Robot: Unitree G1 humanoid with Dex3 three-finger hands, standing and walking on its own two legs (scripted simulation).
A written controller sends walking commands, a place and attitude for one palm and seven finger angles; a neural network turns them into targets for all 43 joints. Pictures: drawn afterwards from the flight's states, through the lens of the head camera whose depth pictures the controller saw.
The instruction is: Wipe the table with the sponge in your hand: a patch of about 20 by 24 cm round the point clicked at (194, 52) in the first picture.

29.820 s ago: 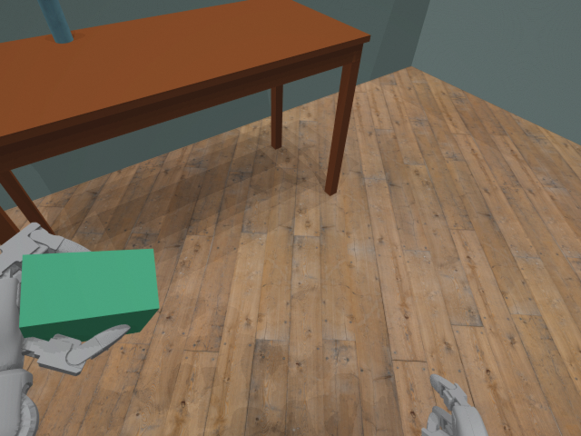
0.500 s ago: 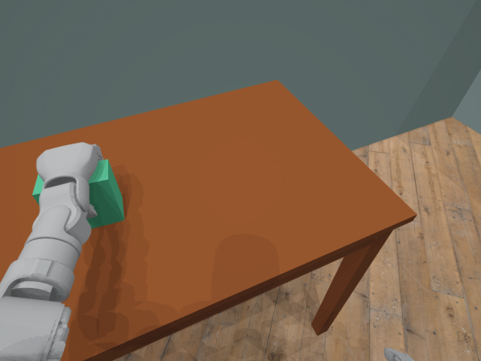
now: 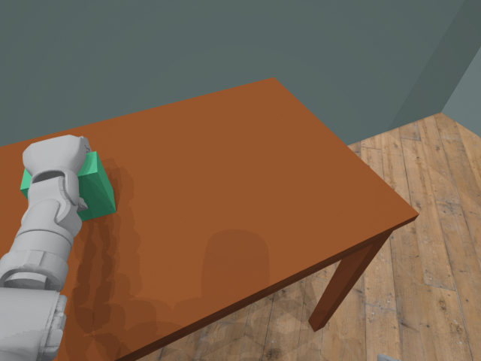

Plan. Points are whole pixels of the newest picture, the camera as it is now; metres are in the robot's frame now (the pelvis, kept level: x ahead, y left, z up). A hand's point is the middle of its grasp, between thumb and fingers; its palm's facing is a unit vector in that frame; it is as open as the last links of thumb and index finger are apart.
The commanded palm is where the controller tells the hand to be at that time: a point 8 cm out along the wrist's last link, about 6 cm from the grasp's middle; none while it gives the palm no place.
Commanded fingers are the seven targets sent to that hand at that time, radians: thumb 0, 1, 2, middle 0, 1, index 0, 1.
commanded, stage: slide back across to the first lane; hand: left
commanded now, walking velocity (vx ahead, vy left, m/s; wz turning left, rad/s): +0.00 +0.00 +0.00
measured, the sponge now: (76, 196) +0.39 +0.33 +0.05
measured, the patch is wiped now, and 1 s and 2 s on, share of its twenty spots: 0.85 0.85 0.90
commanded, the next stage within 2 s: wipe back along the first lane in 0.40 s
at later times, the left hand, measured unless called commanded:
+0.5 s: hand (30, 193) +0.36 +0.37 +0.10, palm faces -0.12 -0.01 -0.99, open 10.0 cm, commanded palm +0.34 +0.36 +0.15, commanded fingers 0.00 0.10 1.30 -1.20 -1.60 -1.20 -1.60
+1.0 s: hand (28, 216) +0.32 +0.36 +0.09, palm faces -0.03 -0.03 -1.00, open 10.0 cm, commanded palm +0.28 +0.34 +0.13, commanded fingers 0.00 0.10 1.30 -1.20 -1.60 -1.20 -1.60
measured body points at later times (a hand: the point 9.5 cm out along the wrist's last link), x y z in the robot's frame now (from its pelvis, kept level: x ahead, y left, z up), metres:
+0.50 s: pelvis +0.01 +0.00 +0.00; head +0.04 -0.01 +0.45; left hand +0.36 +0.37 +0.15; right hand +0.18 -0.26 -0.11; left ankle +0.02 +0.11 -0.74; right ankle -0.03 -0.13 -0.73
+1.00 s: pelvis +0.00 +0.00 +0.00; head +0.01 -0.01 +0.45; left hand +0.31 +0.36 +0.15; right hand +0.18 -0.24 -0.10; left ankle +0.02 +0.11 -0.74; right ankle -0.03 -0.13 -0.73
